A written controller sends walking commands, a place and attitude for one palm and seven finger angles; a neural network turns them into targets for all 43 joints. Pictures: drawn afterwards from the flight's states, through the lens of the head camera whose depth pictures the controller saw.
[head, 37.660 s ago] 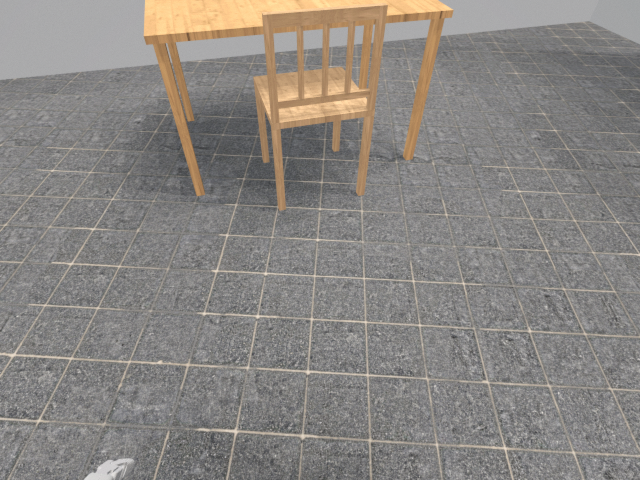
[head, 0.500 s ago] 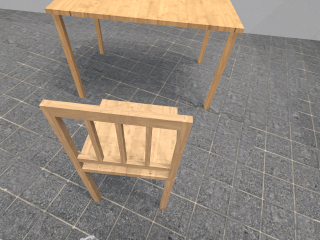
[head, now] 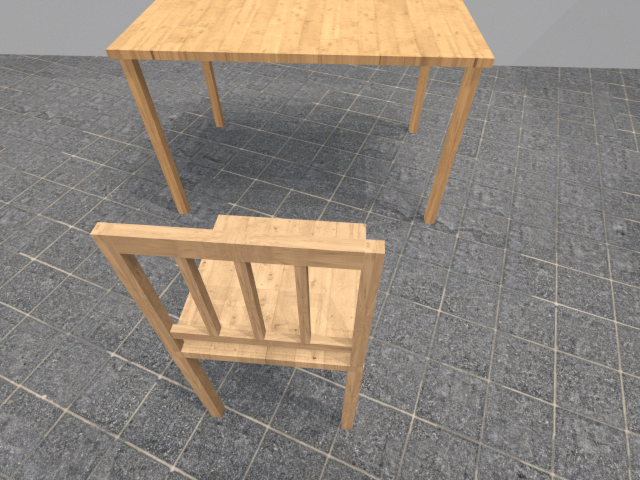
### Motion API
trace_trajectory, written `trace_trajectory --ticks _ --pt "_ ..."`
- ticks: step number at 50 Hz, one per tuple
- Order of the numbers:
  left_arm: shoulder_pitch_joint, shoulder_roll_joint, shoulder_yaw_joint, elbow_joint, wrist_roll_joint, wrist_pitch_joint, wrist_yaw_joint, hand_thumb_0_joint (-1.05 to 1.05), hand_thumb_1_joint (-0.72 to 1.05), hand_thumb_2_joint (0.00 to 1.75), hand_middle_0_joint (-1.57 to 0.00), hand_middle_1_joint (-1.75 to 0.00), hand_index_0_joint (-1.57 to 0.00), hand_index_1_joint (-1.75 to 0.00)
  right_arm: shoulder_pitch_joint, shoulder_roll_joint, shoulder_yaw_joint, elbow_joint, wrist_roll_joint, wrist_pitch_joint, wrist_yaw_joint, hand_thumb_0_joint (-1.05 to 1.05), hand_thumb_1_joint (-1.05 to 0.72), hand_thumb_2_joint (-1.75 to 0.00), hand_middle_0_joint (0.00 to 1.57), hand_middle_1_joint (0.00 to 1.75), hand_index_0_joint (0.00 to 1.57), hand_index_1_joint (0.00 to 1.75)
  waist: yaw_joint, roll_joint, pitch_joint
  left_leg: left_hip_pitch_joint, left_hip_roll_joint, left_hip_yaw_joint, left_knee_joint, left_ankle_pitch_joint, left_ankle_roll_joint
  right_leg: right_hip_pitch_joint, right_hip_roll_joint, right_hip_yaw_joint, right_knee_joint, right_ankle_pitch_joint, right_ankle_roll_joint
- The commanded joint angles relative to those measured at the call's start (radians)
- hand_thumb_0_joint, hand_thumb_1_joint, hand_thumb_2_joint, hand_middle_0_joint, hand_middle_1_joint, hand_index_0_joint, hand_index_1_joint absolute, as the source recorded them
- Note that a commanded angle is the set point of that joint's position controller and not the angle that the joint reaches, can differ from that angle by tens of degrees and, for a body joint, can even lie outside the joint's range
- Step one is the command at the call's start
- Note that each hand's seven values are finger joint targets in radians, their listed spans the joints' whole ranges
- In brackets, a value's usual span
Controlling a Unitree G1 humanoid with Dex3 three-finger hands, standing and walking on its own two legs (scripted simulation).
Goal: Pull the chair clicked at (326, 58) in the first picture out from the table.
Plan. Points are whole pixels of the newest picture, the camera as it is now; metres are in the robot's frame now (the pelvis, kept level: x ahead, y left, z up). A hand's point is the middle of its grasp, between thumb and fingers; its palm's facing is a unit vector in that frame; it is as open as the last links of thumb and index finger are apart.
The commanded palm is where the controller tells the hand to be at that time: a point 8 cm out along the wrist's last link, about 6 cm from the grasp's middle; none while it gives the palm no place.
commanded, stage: let the arm hang, fingers relaxed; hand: left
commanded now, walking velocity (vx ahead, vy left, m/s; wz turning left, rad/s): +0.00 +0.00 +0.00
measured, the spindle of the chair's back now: (252, 300) +0.42 +0.15 -0.11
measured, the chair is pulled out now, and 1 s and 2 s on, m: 0.66 0.66 0.66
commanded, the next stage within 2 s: look to check the result in 0.32 s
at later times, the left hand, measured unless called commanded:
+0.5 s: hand out of the picture +0.00 +0.15 -0.17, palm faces +0.03 -0.98 -0.19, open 7.4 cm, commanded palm none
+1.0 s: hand out of the picture +0.00 +0.15 -0.17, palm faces +0.04 -0.98 -0.20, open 7.4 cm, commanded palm none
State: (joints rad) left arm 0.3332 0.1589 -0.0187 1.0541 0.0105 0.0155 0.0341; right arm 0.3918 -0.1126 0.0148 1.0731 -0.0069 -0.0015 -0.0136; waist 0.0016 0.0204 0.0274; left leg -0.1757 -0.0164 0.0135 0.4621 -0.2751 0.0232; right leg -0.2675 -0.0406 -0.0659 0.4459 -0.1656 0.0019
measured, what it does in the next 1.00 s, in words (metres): stands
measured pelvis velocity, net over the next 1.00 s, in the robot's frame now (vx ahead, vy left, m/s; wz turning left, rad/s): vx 0.01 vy -0.02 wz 0.01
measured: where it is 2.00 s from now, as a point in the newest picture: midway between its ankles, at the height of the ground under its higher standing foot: outside the picture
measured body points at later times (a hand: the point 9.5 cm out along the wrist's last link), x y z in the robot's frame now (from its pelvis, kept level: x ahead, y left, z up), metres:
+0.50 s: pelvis +0.01 -0.01 +0.00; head +0.02 -0.02 +0.45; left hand +0.00 +0.21 -0.16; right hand -0.02 -0.21 -0.16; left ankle -0.02 +0.11 -0.74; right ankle +0.05 -0.12 -0.74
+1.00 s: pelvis +0.01 -0.02 +0.00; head +0.03 -0.02 +0.45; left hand +0.00 +0.20 -0.16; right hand -0.02 -0.22 -0.16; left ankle -0.02 +0.11 -0.74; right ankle +0.05 -0.12 -0.74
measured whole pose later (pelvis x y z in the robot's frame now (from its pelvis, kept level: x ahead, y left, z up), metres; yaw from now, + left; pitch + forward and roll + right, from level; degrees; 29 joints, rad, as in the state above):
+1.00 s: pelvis +0.01 -0.02 +0.00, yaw +1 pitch -1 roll +0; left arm 0.29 0.14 -0.01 1.08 0.01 0.00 0.04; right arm 0.34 -0.11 0.01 1.11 -0.01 -0.01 -0.03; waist 0.00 0.01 0.05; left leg -0.14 0.00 -0.01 0.43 -0.27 0.00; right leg -0.24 -0.02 -0.09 0.44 -0.18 -0.02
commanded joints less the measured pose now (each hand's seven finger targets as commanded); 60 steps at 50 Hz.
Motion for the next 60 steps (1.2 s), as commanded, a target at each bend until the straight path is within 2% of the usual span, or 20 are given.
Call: trace_trajectory --ticks 1,3,5,8,16,18,21,22,26,28,31,32,36,38,41,42,46,51,52,60 --pt "0.048 0.087 0.024 -0.031 -0.002 -0.017 0.004 0.0 0.9 0.9 -0.2 -0.3 -0.2 -0.3 0.085 -0.087 -0.016 -0.018 -0.002 -0.024 -0.013 0.0 -0.9 -0.9 0.2 0.3 0.2 0.3 0.004 -0.021 0.048 -0.108 0.095 -0.101 -0.132 0.041 0.042 0.055 -0.064 0.095 -0.072 -0.032 -0.054" --pt "0.046 0.08 0.025 -0.027 -0.001 -0.017 0.006 0.0 0.9 0.9 -0.2 -0.3 -0.2 -0.3 0.078 -0.081 -0.018 -0.016 -0.002 -0.023 -0.015 0.0 -0.9 -0.9 0.2 0.3 0.2 0.3 0.006 -0.011 0.069 -0.116 0.096 -0.097 -0.132 0.049 0.042 0.052 -0.063 0.093 -0.074 -0.02 -0.055" --pt "0.05 0.072 0.027 -0.025 0.0 -0.02 0.006 0.0 0.9 0.9 -0.2 -0.3 -0.2 -0.3 0.081 -0.075 -0.017 -0.012 -0.002 -0.026 -0.016 0.0 -0.9 -0.9 0.2 0.3 0.2 0.3 0.004 -0.025 0.042 -0.094 0.094 -0.092 -0.123 0.08 0.039 0.063 -0.068 0.093 -0.069 0.005 -0.054" --pt "0.047 0.067 0.025 -0.016 0.0 -0.019 0.007 0.0 0.9 0.9 -0.2 -0.3 -0.2 -0.3 0.07 -0.067 -0.017 -0.008 -0.002 -0.021 -0.018 0.0 -0.9 -0.9 0.2 0.3 0.2 0.3 0.002 0.015 0.087 -0.106 0.093 -0.087 -0.126 0.063 0.036 0.042 -0.066 0.097 -0.082 -0.009 -0.056" --pt "0.04 0.063 0.028 -0.014 -0.001 -0.023 0.005 0.0 0.9 0.9 -0.2 -0.3 -0.2 -0.3 0.069 -0.067 -0.019 -0.003 -0.002 -0.022 -0.019 0.0 -0.9 -0.9 0.2 0.3 0.2 0.3 -0.001 -0.025 0.03 -0.067 0.092 -0.083 -0.113 0.098 0.032 0.075 -0.073 0.093 -0.082 0.02 -0.056" --pt "0.036 0.062 0.028 -0.015 0.0 -0.021 0.006 0.0 0.9 0.9 -0.2 -0.3 -0.2 -0.3 0.058 -0.068 -0.02 -0.004 -0.002 -0.02 -0.02 0.0 -0.9 -0.9 0.2 0.3 0.2 0.3 -0.001 0.001 0.07 -0.08 0.095 -0.084 -0.124 0.077 0.032 0.053 -0.068 0.093 -0.089 0.001 -0.057" --pt "0.035 0.065 0.029 -0.014 -0.001 -0.023 0.005 0.0 0.9 0.9 -0.2 -0.3 -0.2 -0.3 0.06 -0.07 -0.018 -0.002 -0.001 -0.022 -0.019 0.0 -0.9 -0.9 0.2 0.3 0.2 0.3 -0.001 -0.021 0.042 -0.068 0.094 -0.084 -0.116 0.104 0.03 0.076 -0.073 0.09 -0.083 0.024 -0.056" --pt "0.029 0.064 0.027 -0.013 -0.002 -0.021 0.004 0.0 0.9 0.9 -0.2 -0.3 -0.2 -0.3 0.054 -0.068 -0.02 0.0 -0.001 -0.018 -0.02 0.0 -0.9 -0.9 0.2 0.3 0.2 0.3 0.0 -0.01 0.078 -0.08 0.095 -0.083 -0.127 0.082 0.031 0.06 -0.065 0.091 -0.094 0.005 -0.059" --pt "0.031 0.065 0.031 -0.011 -0.002 -0.022 0.004 0.0 0.9 0.9 -0.2 -0.3 -0.2 -0.3 0.059 -0.073 -0.019 0.003 -0.002 -0.02 -0.019 0.0 -0.9 -0.9 0.2 0.3 0.2 0.3 -0.001 -0.025 0.046 -0.063 0.093 -0.083 -0.121 0.086 0.029 0.067 -0.07 0.092 -0.09 -0.003 -0.056" --pt "0.029 0.067 0.029 -0.01 -0.002 -0.022 0.005 0.0 0.9 0.9 -0.2 -0.3 -0.2 -0.3 0.054 -0.076 -0.018 0.006 -0.002 -0.02 -0.019 0.0 -0.9 -0.9 0.2 0.3 0.2 0.3 0.001 0.009 0.051 -0.068 0.096 -0.084 -0.126 0.087 0.03 0.07 -0.068 0.093 -0.09 0.003 -0.057" --pt "0.027 0.066 0.031 -0.008 -0.003 -0.023 0.004 0.0 0.9 0.9 -0.2 -0.3 -0.2 -0.3 0.059 -0.073 -0.017 0.008 -0.001 -0.022 -0.02 0.0 -0.9 -0.9 0.2 0.3 0.2 0.3 0.001 -0.018 0.04 -0.064 0.097 -0.085 -0.126 0.1 0.028 0.082 -0.069 0.088 -0.085 0.016 -0.057" --pt "0.025 0.066 0.028 -0.006 -0.003 -0.022 0.004 0.0 0.9 0.9 -0.2 -0.3 -0.2 -0.3 0.054 -0.075 -0.018 0.01 -0.001 -0.02 -0.02 0.0 -0.9 -0.9 0.2 0.3 0.2 0.3 0.003 -0.013 0.066 -0.071 0.099 -0.085 -0.135 0.088 0.031 0.071 -0.064 0.087 -0.094 0.008 -0.059" --pt "0.022 0.068 0.031 -0.003 -0.003 -0.023 0.004 0.0 0.9 0.9 -0.2 -0.3 -0.2 -0.3 0.063 -0.072 -0.017 0.015 -0.002 -0.02 -0.019 0.0 -0.9 -0.9 0.2 0.3 0.2 0.3 -0.001 -0.026 0.045 -0.062 0.094 -0.081 -0.127 0.088 0.027 0.077 -0.069 0.093 -0.092 0.0 -0.058" --pt "0.021 0.066 0.03 -0.005 -0.003 -0.022 0.005 0.0 0.9 0.9 -0.2 -0.3 -0.2 -0.3 0.055 -0.073 -0.017 0.017 -0.002 -0.02 -0.02 0.0 -0.9 -0.9 0.2 0.3 0.2 0.3 0.003 -0.001 0.068 -0.075 0.097 -0.086 -0.134 0.083 0.028 0.071 -0.066 0.091 -0.093 -0.002 -0.059" --pt "0.024 0.068 0.032 -0.003 -0.004 -0.024 0.004 0.0 0.9 0.9 -0.2 -0.3 -0.2 -0.3 0.063 -0.072 -0.016 0.02 -0.001 -0.022 -0.019 0.0 -0.9 -0.9 0.2 0.3 0.2 0.3 0.003 -0.025 0.038 -0.062 0.094 -0.083 -0.127 0.103 0.028 0.091 -0.071 0.091 -0.089 0.017 -0.058" --pt "0.021 0.067 0.03 -0.003 -0.003 -0.022 0.004 0.0 0.9 0.9 -0.2 -0.3 -0.2 -0.3 0.055 -0.07 -0.018 0.019 -0.001 -0.019 -0.02 0.0 -0.9 -0.9 0.2 0.3 0.2 0.3 0.004 -0.013 0.069 -0.072 0.094 -0.082 -0.132 0.087 0.029 0.078 -0.066 0.088 -0.098 0.005 -0.061" --pt "0.023 0.068 0.033 -0.004 -0.003 -0.025 0.004 0.0 0.9 0.9 -0.2 -0.3 -0.2 -0.3 0.065 -0.069 -0.016 0.023 -0.002 -0.019 -0.019 0.0 -0.9 -0.9 0.2 0.3 0.2 0.3 0.001 -0.038 0.052 -0.064 0.092 -0.08 -0.123 0.093 0.026 0.081 -0.072 0.089 -0.097 0.0 -0.059" --pt "0.022 0.071 0.033 -0.003 -0.004 -0.026 0.004 0.0 0.9 0.9 -0.2 -0.3 -0.2 -0.3 0.064 -0.068 -0.017 0.025 -0.001 -0.018 -0.019 0.0 -0.9 -0.9 0.2 0.3 0.2 0.3 0.0 -0.023 0.044 -0.056 0.089 -0.077 -0.117 0.094 0.023 0.085 -0.075 0.093 -0.101 0.0 -0.061" --pt "0.018 0.069 0.031 -0.001 -0.004 -0.024 0.004 0.0 0.9 0.9 -0.2 -0.3 -0.2 -0.3 0.056 -0.069 -0.017 0.024 -0.001 -0.015 -0.021 0.0 -0.9 -0.9 0.2 0.3 0.2 0.3 0.001 0.001 0.069 -0.062 0.091 -0.077 -0.126 0.084 0.024 0.072 -0.068 0.09 -0.106 -0.007 -0.063" --pt "0.019 0.073 0.033 -0.002 -0.004 -0.025 0.004 0.0 0.9 0.9 -0.2 -0.3 -0.2 -0.3 0.061 -0.069 -0.018 0.025 -0.002 -0.015 -0.019 0.0 -0.9 -0.9 0.2 0.3 0.2 0.3 -0.001 -0.021 0.064 -0.061 0.089 -0.075 -0.118 0.08 0.022 0.069 -0.072 0.093 -0.107 -0.023 -0.061"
